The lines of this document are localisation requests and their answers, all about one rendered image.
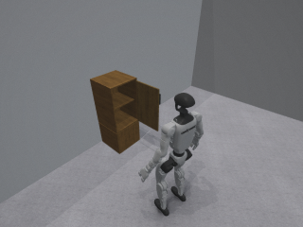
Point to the robot right forearm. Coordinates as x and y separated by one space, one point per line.
196 138

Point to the left robot upper arm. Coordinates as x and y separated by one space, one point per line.
167 132

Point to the right robot upper arm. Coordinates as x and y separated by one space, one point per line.
199 130

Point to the cupboard door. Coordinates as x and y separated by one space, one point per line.
147 99

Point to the right robot hand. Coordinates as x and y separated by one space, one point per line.
195 145

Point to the robot left forearm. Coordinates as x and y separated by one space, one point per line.
156 158

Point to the left robot hand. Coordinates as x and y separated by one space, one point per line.
144 174

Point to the robot left thigh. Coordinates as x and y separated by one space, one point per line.
161 171

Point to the robot right foot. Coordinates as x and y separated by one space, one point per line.
174 190

